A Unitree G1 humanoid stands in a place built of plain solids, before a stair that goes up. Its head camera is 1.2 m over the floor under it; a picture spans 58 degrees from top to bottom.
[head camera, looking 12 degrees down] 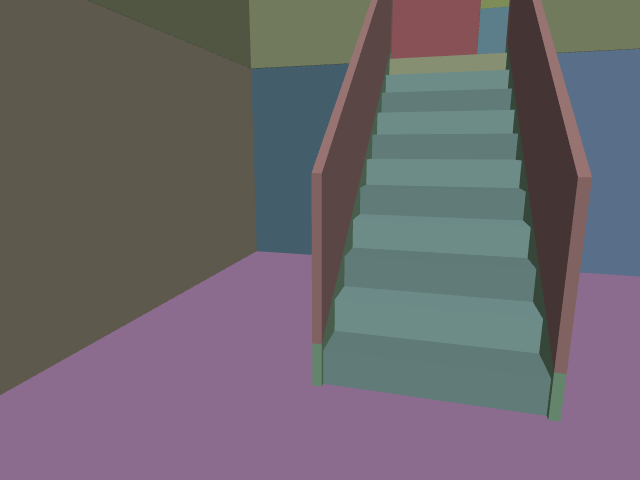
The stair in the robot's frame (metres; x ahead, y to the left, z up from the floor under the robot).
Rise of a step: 0.19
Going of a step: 0.25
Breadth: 1.06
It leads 15 degrees to the right of straight ahead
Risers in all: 11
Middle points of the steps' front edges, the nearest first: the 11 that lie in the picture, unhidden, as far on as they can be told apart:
1.91 -0.53 0.19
2.15 -0.59 0.37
2.39 -0.66 0.56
2.64 -0.72 0.75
2.88 -0.79 0.93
3.12 -0.86 1.12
3.36 -0.92 1.30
3.60 -0.99 1.49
3.85 -1.05 1.68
4.09 -1.12 1.86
4.33 -1.19 2.05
